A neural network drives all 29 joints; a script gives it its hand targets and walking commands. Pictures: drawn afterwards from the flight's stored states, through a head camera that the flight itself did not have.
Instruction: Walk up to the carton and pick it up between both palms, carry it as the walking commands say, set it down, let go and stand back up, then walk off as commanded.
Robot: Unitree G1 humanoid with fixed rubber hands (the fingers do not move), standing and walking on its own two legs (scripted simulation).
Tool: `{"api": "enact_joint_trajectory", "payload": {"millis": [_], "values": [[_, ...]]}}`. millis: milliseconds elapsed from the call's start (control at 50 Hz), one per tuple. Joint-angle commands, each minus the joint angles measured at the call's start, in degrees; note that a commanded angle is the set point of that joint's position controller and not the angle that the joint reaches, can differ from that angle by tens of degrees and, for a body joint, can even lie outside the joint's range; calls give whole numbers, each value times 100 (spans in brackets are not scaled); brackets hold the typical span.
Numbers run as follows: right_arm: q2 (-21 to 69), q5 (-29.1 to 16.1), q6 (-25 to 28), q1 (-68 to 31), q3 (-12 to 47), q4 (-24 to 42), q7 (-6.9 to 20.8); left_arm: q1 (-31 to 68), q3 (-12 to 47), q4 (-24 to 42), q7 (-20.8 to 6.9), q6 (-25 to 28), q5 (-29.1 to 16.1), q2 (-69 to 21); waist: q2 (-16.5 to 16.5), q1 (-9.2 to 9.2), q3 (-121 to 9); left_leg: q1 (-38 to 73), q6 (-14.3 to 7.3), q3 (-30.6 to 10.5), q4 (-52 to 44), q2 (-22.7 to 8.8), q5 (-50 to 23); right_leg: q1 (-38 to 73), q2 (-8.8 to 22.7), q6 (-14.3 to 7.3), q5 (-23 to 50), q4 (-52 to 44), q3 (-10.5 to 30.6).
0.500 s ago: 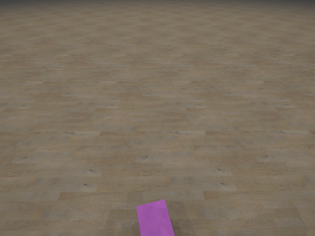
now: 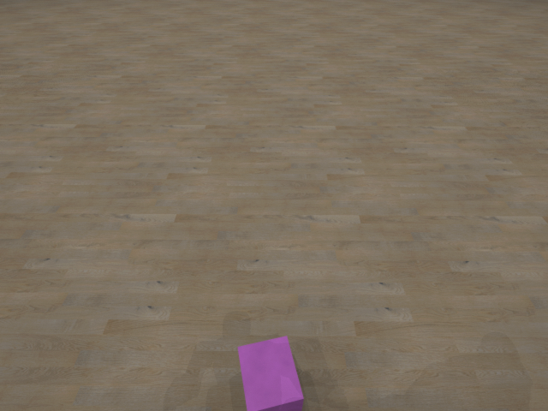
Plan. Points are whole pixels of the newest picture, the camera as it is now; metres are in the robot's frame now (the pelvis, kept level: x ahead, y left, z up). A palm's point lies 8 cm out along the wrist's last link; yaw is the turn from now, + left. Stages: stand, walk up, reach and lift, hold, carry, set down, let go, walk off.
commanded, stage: stand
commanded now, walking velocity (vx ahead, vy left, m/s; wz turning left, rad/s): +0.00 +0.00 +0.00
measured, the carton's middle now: (269, 383) +0.43 +0.03 -0.68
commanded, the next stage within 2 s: walk off in 0.22 s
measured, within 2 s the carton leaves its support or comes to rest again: neither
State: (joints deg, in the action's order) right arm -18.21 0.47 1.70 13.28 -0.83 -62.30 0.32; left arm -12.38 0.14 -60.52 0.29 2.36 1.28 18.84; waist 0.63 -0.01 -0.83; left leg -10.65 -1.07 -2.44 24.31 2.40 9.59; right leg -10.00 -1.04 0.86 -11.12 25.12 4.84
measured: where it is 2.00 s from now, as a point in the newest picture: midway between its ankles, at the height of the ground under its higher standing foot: outside the picture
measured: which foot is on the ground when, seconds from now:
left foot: down 0.00-0.68, up 0.70-0.82, down 0.84-1.00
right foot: down 0.00-0.84, up 0.86-1.00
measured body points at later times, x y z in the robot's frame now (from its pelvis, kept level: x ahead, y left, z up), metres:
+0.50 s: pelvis +0.01 +0.00 +0.00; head -0.01 +0.00 +0.45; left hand +0.08 +0.29 -0.13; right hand +0.07 -0.29 -0.13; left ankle +0.04 +0.11 -0.74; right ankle +0.03 -0.13 -0.74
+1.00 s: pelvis -0.10 +0.06 -0.01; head -0.06 +0.10 +0.44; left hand +0.04 +0.31 -0.17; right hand -0.12 -0.21 -0.13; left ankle -0.03 +0.13 -0.74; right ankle -0.13 -0.07 -0.63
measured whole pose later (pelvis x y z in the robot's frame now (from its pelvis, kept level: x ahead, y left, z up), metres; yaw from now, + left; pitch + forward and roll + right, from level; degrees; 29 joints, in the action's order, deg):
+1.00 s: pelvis -0.10 +0.06 -0.01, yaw -11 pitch -2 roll -2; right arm -12.1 1.2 -3.7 11.3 -1.7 -58.6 -3.7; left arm -5.8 -4.4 -55.6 0.1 -6.5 1.9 16.5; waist 3.2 -0.1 6.9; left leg -17.4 -3.5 6.2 31.8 -2.2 12.3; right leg -31.0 -4.4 4.0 -26.3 72.7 3.3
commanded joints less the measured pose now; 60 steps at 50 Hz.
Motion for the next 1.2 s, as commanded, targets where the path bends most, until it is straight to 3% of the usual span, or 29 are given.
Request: {"api": "enact_joint_trajectory", "payload": {"millis": [0,200,380,420,440,520,560,620,640,680,720,740,780,800,820,840,860,880,900,920,940,980,1020,1080,1140,1180], "values": [[-1213,-19,117,-248,-226,349,-68,372,-226,350,58,120,-11,1144,-84,32,402,-144,-201,-843,-721,-747,496,-364,639,-314,-437,-746,612],[-1188,-20,100,-466,-190,250,-77,528,-231,212,61,74,-34,1179,-98,-32,262,-36,-156,-827,-780,-766,415,-94,657,-276,-278,-828,535],[-1232,-12,69,-487,-195,152,-80,685,-226,123,57,66,-21,1202,-39,17,290,-3,-160,-850,-812,-774,298,-84,696,-279,-307,-926,520],[-456,-83,-15,-120,-2,-94,-83,372,10,-33,27,-100,-60,429,-126,51,313,94,15,-748,-795,-861,-665,-31,694,-226,513,-762,412],[-526,-77,-68,-90,-7,-96,-103,320,9,-3,21,-178,-77,392,-144,-12,320,124,57,-630,-556,-887,-1090,-49,682,-206,1010,-539,373],[-927,-93,-217,53,-163,-50,-245,352,-157,143,5,-307,-88,976,-52,16,-17,321,-33,-326,142,-872,-1657,-346,721,-277,1914,-59,454],[-1024,-106,-279,35,-235,7,-295,361,-217,243,-6,-357,-81,1050,250,9,-111,271,-6,-173,408,-762,-1220,-532,863,-354,1986,-137,730],[-839,-80,-389,96,-260,93,-347,458,-273,404,0,-452,-18,1116,587,21,-123,133,114,168,1070,-415,-151,-920,1274,-696,1901,-429,1354],[-704,-62,-402,181,-254,144,-358,498,-301,462,5,-502,-1,1115,873,65,-37,-38,154,262,1319,-304,187,-956,1405,-810,2001,-500,1593],[-568,-15,-463,98,-289,258,-361,499,-346,569,25,-553,89,1098,1317,-43,9,-372,135,67,2412,-113,1874,-1148,1816,-1140,2100,-752,2192],[-462,-35,-472,261,-291,304,-337,593,-405,646,41,-585,141,1084,1236,4,15,-573,115,-132,2677,-245,2118,-1200,1855,-1219,2032,-769,2230],[-363,-58,-459,404,-284,284,-346,809,-409,710,56,-599,130,991,1130,98,-62,-527,86,-164,2433,-298,1961,-1148,1720,-1107,1914,-661,2130],[-279,-106,-399,758,-286,206,-375,1227,-450,874,62,-660,74,890,967,361,-245,-150,148,6,980,-400,1004,-1015,1165,-565,1538,-255,1623],[-498,-109,-330,860,-346,205,-400,1179,-446,922,56,-706,2,672,113,377,-362,119,119,-320,-377,-774,609,-1077,641,-252,896,456,1173],[-1146,-31,-333,672,-469,281,-418,904,-379,1069,69,-712,-45,108,-1802,142,-289,500,-282,-2041,-1014,-2216,-1007,-2002,-490,195,-1068,1901,142],[-1100,71,-383,165,-412,512,-435,650,-440,909,147,-707,20,137,-1701,-13,-291,192,-949,-1942,-673,-2840,-2775,-2203,-519,370,-2348,3718,-270],[-1107,128,-404,-233,-452,720,-439,366,-455,800,143,-747,70,189,-1361,-184,-315,-434,-1294,-1477,-700,-2843,-3077,-1790,-253,317,-2337,4520,-69],[-930,124,-404,-363,-451,803,-426,275,-508,746,97,-788,94,273,-1094,-202,-87,-910,-1315,-1325,-785,-2726,-2867,-1710,-242,261,-2163,5050,-86],[-569,75,-407,-382,-336,840,-445,361,-593,699,54,-829,86,380,-698,-184,60,-1198,-1160,-969,-729,-2319,-2323,-1607,-151,224,-1908,5375,110],[-405,73,-418,-500,-252,853,-481,400,-621,707,-4,-850,73,322,-712,-248,103,-1218,-883,-586,-559,-1912,-1953,-1591,-109,275,-1637,5467,148],[-374,94,-411,-757,-247,966,-483,402,-654,768,-43,-856,69,363,-639,-336,5,-982,-734,-305,-503,-1737,-1728,-1594,-109,334,-1414,5496,30],[-494,113,-397,-746,-297,1039,-488,147,-674,737,-46,-879,20,265,-871,-309,-247,-89,-712,-160,-455,-1704,-1400,-1894,-166,428,-1309,5159,-130],[-565,109,-354,-374,-350,966,-474,371,-660,806,-29,-862,-2,225,-861,-51,-327,600,-777,-294,-509,-1716,-823,-2055,-112,510,-1268,4369,-227],[-580,94,-354,70,-419,834,-495,650,-624,964,-40,-892,-28,82,-1241,237,-386,950,-825,-517,-711,-1939,157,-1787,13,577,-1756,3254,-428],[-594,145,-391,196,-469,773,-500,435,-595,933,-83,-915,-90,34,-1507,242,-421,899,-898,-342,-801,-2122,154,-1098,108,374,-2431,1936,-564],[-657,151,-438,161,-515,782,-512,-62,-607,758,-153,-929,-123,57,-1398,131,-423,487,-787,-187,-938,-2200,400,-484,115,219,-2189,1330,-717]]}}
